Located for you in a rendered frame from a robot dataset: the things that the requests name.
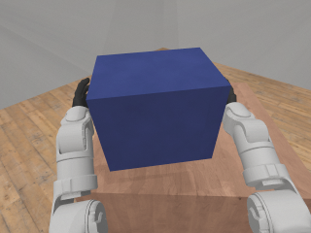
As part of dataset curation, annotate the carton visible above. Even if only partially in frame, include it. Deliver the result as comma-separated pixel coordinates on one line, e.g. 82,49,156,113
86,48,231,172

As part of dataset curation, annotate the robot right upper arm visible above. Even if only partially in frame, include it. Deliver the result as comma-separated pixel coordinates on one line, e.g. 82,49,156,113
247,189,311,233

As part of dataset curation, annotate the robot left upper arm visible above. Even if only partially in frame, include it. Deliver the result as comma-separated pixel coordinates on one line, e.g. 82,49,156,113
50,199,109,233

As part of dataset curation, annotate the right robot forearm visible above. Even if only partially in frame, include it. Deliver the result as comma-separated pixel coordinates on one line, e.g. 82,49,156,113
222,102,311,219

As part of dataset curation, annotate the left robot forearm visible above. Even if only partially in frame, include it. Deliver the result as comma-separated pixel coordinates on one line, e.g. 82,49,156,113
49,106,98,233

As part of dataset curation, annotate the robot left hand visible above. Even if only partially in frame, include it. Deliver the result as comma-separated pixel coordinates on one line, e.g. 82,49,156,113
72,78,90,108

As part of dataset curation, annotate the pedestal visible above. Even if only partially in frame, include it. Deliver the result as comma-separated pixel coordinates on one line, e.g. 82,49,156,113
75,83,311,233

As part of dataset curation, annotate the robot right hand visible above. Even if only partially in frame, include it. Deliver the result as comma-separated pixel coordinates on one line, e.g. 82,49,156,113
226,79,237,104

